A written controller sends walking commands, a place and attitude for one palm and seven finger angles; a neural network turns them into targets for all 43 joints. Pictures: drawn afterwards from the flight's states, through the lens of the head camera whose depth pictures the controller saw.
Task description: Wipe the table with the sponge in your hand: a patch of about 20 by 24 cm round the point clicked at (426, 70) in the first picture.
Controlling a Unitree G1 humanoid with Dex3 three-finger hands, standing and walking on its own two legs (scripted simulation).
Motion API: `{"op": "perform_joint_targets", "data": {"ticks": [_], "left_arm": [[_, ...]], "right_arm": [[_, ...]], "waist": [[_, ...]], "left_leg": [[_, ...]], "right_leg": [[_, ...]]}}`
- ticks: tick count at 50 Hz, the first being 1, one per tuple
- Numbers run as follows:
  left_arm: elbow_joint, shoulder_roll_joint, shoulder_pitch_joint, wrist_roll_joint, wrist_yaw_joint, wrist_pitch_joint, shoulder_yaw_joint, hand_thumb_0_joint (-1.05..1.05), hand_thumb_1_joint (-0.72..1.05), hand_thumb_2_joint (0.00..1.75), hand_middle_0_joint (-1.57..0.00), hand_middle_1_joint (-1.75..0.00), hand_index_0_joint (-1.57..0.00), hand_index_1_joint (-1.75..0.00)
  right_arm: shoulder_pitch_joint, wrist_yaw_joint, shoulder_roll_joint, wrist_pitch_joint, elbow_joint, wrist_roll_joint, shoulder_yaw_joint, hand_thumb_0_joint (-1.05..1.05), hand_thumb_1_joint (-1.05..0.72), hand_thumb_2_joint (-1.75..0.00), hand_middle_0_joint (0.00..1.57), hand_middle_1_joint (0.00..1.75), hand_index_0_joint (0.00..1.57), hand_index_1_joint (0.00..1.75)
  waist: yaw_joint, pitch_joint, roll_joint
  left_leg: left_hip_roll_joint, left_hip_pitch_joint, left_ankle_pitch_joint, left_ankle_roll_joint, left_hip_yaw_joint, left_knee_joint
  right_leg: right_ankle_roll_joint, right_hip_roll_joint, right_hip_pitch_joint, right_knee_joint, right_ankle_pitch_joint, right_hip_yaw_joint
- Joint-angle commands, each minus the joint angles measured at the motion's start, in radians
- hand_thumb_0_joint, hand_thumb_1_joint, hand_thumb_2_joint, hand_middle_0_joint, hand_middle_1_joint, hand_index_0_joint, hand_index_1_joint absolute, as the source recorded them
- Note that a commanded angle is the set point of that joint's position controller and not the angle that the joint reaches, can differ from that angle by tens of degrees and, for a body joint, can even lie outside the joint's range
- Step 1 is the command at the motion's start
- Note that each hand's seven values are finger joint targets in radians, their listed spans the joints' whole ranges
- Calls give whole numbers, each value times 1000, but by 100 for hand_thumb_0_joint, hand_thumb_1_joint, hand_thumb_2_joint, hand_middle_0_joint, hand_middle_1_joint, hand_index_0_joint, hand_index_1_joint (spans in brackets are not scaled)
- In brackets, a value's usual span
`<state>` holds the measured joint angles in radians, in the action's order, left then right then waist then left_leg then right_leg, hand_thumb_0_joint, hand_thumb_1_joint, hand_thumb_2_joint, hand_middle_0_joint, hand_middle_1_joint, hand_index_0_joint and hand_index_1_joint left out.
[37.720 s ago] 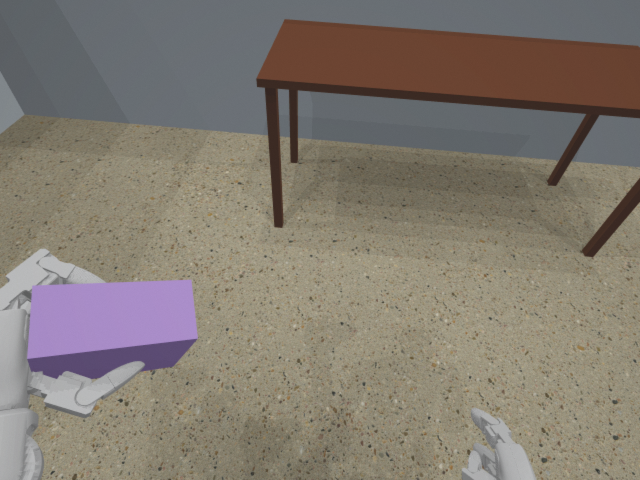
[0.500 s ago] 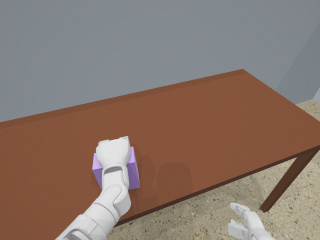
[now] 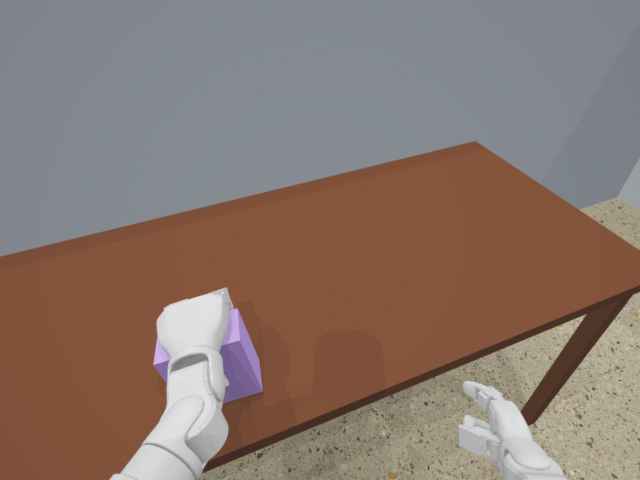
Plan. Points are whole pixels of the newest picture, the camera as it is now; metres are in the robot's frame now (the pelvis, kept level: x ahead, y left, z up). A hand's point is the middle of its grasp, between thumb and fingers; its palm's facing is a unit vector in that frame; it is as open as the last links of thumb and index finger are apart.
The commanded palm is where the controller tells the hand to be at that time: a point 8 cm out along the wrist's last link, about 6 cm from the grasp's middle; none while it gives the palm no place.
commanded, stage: slide back across to the middle lane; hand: left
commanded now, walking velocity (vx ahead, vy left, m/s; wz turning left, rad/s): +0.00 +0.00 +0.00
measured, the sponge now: (217, 370) +0.28 +0.19 -0.03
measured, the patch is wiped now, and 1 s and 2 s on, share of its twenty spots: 0.90 0.90 0.90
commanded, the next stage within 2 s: wipe forward along the middle lane in 0.32 s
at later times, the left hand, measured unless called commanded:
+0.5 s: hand (178, 357) +0.27 +0.23 +0.02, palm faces -0.02 -0.15 -0.99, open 10.2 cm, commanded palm +0.23 +0.24 +0.07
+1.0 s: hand (177, 329) +0.31 +0.25 +0.02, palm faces -0.10 -0.06 -0.99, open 10.1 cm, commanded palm +0.29 +0.25 +0.05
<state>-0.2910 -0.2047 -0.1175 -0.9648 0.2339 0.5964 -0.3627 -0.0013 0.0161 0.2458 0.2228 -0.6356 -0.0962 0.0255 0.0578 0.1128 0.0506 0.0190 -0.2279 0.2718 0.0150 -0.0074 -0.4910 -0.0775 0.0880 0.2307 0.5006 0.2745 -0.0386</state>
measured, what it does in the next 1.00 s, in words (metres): stands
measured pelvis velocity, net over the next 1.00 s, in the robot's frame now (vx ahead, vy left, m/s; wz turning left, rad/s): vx -0.03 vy -0.01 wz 0.03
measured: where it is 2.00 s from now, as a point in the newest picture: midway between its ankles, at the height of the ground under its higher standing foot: outside the picture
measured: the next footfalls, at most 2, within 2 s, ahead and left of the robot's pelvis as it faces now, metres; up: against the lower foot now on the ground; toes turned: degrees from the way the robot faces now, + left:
none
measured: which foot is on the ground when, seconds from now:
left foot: down 0.00-1.00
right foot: down 0.00-1.00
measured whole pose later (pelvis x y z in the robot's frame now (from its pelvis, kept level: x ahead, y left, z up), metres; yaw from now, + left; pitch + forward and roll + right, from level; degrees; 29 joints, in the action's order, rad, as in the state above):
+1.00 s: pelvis -0.03 -0.01 -0.01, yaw +2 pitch +5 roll +0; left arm -0.66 -0.29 -0.40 -1.00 0.18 0.39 -0.19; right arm 0.10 -0.07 0.24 0.15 -0.68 -0.08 0.03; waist 0.04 0.13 0.05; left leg 0.02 -0.40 0.25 0.01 0.02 -0.56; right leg -0.08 0.09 0.39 0.56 0.26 0.00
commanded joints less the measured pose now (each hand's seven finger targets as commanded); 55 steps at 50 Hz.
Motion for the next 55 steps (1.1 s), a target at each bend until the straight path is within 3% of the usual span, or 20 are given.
{"op": "perform_joint_targets", "data": {"ticks": [1, 4, 8, 9, 11, 14, 20, 25, 29, 33, 34, 38, 39, 42, 44, 46, 50, 52, 54, 55], "left_arm": [[91, -138, -87, -15, -2, -4, 118, 0, 10, 130, -120, -160, -120, -160], [107, -192, -49, -20, 3, -19, 179, 0, 10, 130, -120, -160, -120, -160], [126, -197, 20, -20, 10, -29, 185, 0, 10, 130, -120, -160, -120, -160], [144, -232, 24, -16, 9, -31, 221, 0, 10, 130, -120, -160, -120, -160], [151, -210, 15, -17, 6, -26, 194, 0, 10, 130, -120, -160, -120, -160], [170, -248, 14, -8, -5, -26, 232, 0, 10, 130, -120, -160, -120, -160], [179, -228, 0, -6, -35, -39, 208, 0, 10, 130, -120, -160, -120, -160], [134, -224, -112, -28, -39, -73, 205, 0, 10, 130, -120, -160, -120, -160], [68, -258, -157, -43, -21, -107, 250, 0, 10, 130, -120, -160, -120, -160], [-8, -218, -277, -66, -8, -117, 207, 0, 10, 130, -120, -160, -120, -160], [-21, -255, -292, -67, -5, -122, 242, 0, 10, 130, -120, -160, -120, -160], [-146, -237, -362, -69, -4, -133, 218, 0, 10, 130, -120, -160, -120, -160], [-169, -292, -400, -74, -4, -136, 260, 0, 10, 130, -120, -160, -120, -160], [-267, -256, -448, -77, -9, -148, 219, 0, 10, 130, -120, -160, -120, -160], [-310, -297, -472, -80, -10, -165, 256, 0, 10, 130, -120, -160, -120, -160], [-333, -261, -482, -77, -9, -186, 230, 0, 10, 130, -120, -160, -120, -160], [-362, -288, -508, -72, 4, -219, 258, 0, 10, 130, -120, -160, -120, -160], [-380, -279, -509, -64, 12, -233, 254, 0, 10, 130, -120, -160, -120, -160], [-395, -341, -538, -67, 22, -243, 302, 0, 10, 130, -120, -160, -120, -160], [-405, -325, -564, -65, 24, -251, 277, 0, 10, 130, -120, -160, -120, -160]], "right_arm": [[-232, -3, 92, -62, 176, 3, -30, 0, -90, -90, 20, 30, 20, 30], [-233, -2, 96, -69, 173, 8, -31, 0, -90, -90, 20, 30, 20, 30], [-235, -1, 90, -77, 170, 8, -27, 0, -90, -90, 20, 30, 20, 30], [-238, -1, 96, -78, 169, 10, -29, 0, -90, -90, 20, 30, 20, 30], [-241, -4, 92, -79, 169, 8, -27, 0, -90, -90, 20, 30, 20, 30], [-246, -12, 101, -84, 166, 11, -30, 0, -90, -90, 20, 30, 20, 30], [-231, -28, 100, -100, 170, 11, -33, 0, -90, -90, 20, 30, 20, 30], [-201, -40, 106, -111, 156, 16, -38, 0, -90, -90, 20, 30, 20, 30], [-179, -49, 114, -120, 138, 20, -42, 0, -90, -90, 20, 30, 20, 30], [-156, -59, 111, -124, 128, 20, -46, 0, -90, -90, 20, 30, 20, 30], [-153, -64, 117, -124, 124, 22, -47, 0, -90, -90, 20, 30, 20, 30], [-126, -79, 118, -123, 109, 18, -42, 0, -90, -90, 20, 30, 20, 30], [-117, -82, 127, -120, 101, 20, -43, 0, -90, -90, 20, 30, 20, 30], [-90, -88, 124, -118, 99, 17, -40, 0, -90, -90, 20, 30, 20, 30], [-72, -91, 132, -116, 94, 19, -43, 0, -90, -90, 20, 30, 20, 30], [-52, -90, 126, -114, 102, 17, -45, 0, -90, -90, 20, 30, 20, 30], [-19, -88, 132, -111, 109, 18, -52, 0, -90, -90, 20, 30, 20, 30], [-6, -87, 133, -114, 110, 18, -54, 0, -90, -90, 20, 30, 20, 30], [2, -88, 141, -113, 104, 20, -57, 0, -90, -90, 20, 30, 20, 30], [17, -90, 138, -115, 103, 18, -56, 0, -90, -90, 20, 30, 20, 30]], "waist": [[34, 117, -119], [47, 125, -104], [48, 120, -94], [52, 122, -98], [44, 99, -90], [44, 104, -106], [35, 74, -91], [24, 89, -70], [27, 88, -102], [9, 81, -105], [15, 91, -102], [-6, 72, -147], [-6, 78, -153], [-24, 62, -153], [-18, 93, -139], [-26, 118, -129], [-31, 149, -139], [-42, 140, -178], [-37, 133, -165], [-53, 127, -177]], "left_leg": [[31, -4, -209, 24, 23, 32], [35, -2, -220, 21, 25, 31], [37, -4, -239, 17, 16, 26], [38, 0, -235, 17, 23, 27], [37, -2, -221, 20, 19, 30], [39, 10, -217, 24, 22, 31], [37, 15, -184, 32, 25, 39], [34, 9, -166, 34, 30, 43], [33, -9, -153, 29, 37, 41], [31, -30, -107, 30, 36, 38], [31, -31, -100, 30, 40, 41], [35, -87, -47, 29, 30, 26], [33, -97, -31, 27, 38, 31], [34, -132, 2, 28, 30, 13], [34, -155, 4, 27, 34, 5], [32, -168, -7, 28, 28, -13], [30, -206, -10, 31, 28, -34], [28, -224, -6, 34, 25, -44], [30, -253, 12, 33, 30, -47], [30, -267, 31, 37, 22, -54]], "right_leg": [[-7, -53, -116, -83, -359, -104], [-9, -54, -132, -84, -401, -128], [-5, -62, -148, -70, -484, -132], [-7, -60, -150, -76, -467, -145], [-2, -62, -133, -84, -431, -140], [-1, -61, -139, -96, -424, -151], [3, -60, -101, -123, -295, -137], [-4, -51, -67, -121, -241, -117], [-9, -46, -48, -117, -231, -119], [-6, -45, 9, -112, -141, -87], [-9, -42, 11, -117, -123, -98], [3, -50, 39, -118, -73, -95], [0, -47, 49, -122, -30, -103], [8, -53, 86, -116, 13, -88], [5, -53, 85, -104, 7, -96], [9, -57, 85, -85, -24, -81], [13, -60, 78, -65, -58, -81], [20, -63, 81, -68, -83, -86], [17, -63, 85, -69, -59, -105], [26, -69, 89, -72, -32, -100]]}}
